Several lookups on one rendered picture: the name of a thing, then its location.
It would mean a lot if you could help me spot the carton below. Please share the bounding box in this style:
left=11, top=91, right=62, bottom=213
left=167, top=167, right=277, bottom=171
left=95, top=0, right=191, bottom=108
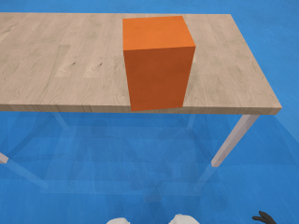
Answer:
left=122, top=16, right=196, bottom=111

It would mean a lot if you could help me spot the table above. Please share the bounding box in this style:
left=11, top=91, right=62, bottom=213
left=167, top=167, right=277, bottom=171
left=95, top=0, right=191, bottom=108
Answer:
left=0, top=12, right=282, bottom=167

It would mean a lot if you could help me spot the robot right hand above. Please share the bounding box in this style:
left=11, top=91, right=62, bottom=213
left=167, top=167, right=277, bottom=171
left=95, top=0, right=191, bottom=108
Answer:
left=252, top=211, right=277, bottom=224

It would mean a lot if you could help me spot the right robot thigh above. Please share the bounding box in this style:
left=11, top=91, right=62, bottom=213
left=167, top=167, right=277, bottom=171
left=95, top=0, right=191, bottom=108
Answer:
left=168, top=215, right=199, bottom=224

